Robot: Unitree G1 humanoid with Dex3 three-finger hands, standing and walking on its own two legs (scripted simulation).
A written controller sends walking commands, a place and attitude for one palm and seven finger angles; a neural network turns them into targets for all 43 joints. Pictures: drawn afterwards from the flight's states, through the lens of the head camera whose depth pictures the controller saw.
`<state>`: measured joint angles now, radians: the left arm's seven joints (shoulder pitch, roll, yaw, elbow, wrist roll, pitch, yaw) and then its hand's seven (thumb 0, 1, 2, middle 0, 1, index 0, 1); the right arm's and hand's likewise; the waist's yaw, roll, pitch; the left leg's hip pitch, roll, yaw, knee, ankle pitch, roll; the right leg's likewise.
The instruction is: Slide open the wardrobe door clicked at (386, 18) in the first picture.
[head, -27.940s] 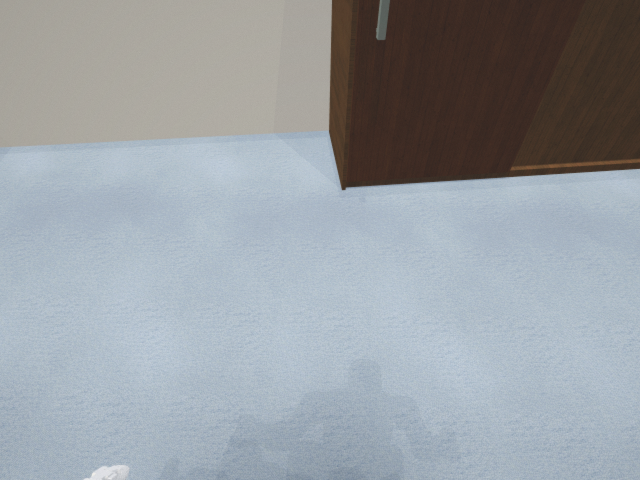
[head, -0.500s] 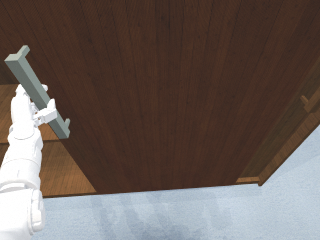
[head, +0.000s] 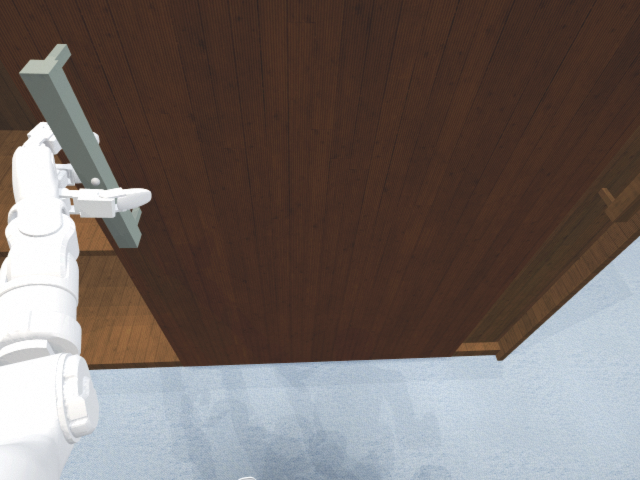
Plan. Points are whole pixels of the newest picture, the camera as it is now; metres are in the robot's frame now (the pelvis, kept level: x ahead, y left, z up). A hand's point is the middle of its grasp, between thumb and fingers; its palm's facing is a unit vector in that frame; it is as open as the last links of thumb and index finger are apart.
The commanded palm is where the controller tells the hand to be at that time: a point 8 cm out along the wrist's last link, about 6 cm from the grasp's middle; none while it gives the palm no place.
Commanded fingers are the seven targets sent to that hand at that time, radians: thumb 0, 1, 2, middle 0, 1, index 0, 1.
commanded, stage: loosen the grip on the handle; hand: left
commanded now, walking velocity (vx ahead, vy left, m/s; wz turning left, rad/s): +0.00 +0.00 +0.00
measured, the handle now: (100, 160) +0.49 +0.31 +0.12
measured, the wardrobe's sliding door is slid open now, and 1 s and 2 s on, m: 0.64 0.64 0.64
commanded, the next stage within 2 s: slip the hand off the handle in 0.24 s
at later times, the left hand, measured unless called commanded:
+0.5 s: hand (81, 181) +0.45 +0.32 +0.12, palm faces +0.45 -0.84 -0.29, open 14.3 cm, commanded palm +0.40 +0.35 +0.13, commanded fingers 0.00 -0.55 0.20 -0.25 -1.15 -0.25 -1.15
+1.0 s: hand (25, 187) +0.43 +0.38 +0.12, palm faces +0.46 -0.84 -0.31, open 14.6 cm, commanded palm +0.39 +0.40 +0.13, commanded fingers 0.00 -0.55 0.20 -0.25 -1.15 -0.25 -1.15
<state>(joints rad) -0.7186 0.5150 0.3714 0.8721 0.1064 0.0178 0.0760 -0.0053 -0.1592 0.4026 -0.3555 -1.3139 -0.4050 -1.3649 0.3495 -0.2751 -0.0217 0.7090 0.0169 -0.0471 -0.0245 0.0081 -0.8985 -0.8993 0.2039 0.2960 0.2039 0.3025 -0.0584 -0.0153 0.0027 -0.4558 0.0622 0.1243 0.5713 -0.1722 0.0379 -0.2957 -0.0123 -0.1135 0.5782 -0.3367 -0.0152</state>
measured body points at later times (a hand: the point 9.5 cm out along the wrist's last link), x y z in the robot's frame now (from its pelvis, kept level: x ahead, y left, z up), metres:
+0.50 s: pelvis +0.01 +0.01 +0.00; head +0.05 +0.02 +0.45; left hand +0.42 +0.36 +0.14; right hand +0.07 -0.26 -0.11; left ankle +0.08 +0.10 -0.73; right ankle -0.02 -0.11 -0.73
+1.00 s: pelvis +0.02 -0.01 -0.01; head +0.08 +0.01 +0.44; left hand +0.40 +0.42 +0.14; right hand +0.05 -0.30 -0.12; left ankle +0.08 +0.10 -0.73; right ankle -0.02 -0.11 -0.73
